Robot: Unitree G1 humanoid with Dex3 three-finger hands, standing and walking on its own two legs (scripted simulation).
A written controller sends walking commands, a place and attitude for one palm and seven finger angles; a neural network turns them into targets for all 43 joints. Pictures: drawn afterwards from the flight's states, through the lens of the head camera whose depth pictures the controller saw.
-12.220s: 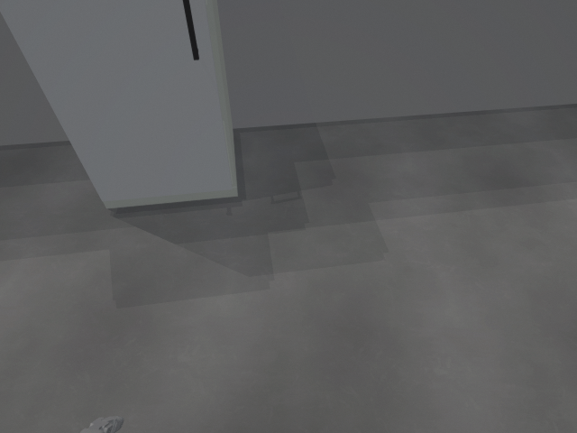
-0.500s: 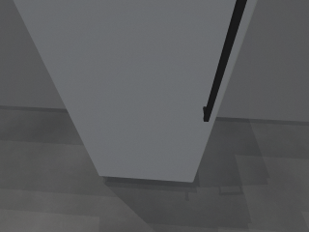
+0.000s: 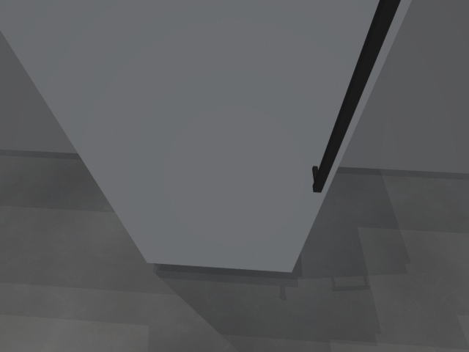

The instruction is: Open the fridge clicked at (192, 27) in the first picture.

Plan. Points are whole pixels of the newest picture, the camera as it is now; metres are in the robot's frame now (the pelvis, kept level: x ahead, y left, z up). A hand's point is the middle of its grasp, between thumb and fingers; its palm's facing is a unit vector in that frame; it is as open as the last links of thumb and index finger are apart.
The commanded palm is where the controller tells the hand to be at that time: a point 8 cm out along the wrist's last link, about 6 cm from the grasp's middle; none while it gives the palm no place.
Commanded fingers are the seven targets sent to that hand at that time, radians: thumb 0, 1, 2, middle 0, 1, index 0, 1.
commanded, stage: come to a stop and stand still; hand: right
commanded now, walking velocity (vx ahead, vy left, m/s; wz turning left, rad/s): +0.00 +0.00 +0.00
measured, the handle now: (346, 97) +0.47 -0.15 +0.20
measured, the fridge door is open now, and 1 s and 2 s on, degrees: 0 0 0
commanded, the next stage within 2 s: look again from close up in 1.46 s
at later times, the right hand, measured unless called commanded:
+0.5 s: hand out of the picture -0.03 -0.20 -0.17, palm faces +0.00 +0.97 -0.24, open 7.4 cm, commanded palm none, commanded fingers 0.00 -0.90 -0.90 0.20 0.30 0.20 0.30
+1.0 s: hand out of the picture -0.07 -0.17 -0.18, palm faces +0.01 +0.98 -0.19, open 7.3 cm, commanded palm none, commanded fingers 0.00 -0.90 -0.90 0.20 0.30 0.20 0.30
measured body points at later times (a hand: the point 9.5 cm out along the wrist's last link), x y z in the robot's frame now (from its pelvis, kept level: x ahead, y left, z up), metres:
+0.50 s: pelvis -0.07 -0.01 +0.00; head -0.08 +0.01 +0.45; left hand -0.04 +0.22 -0.16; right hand -0.03 -0.25 -0.15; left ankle -0.03 +0.11 -0.74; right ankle -0.08 -0.12 -0.74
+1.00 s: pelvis -0.06 -0.01 +0.00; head -0.05 +0.00 +0.45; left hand -0.09 +0.20 -0.17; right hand -0.07 -0.22 -0.16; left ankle -0.03 +0.11 -0.74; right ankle -0.08 -0.12 -0.74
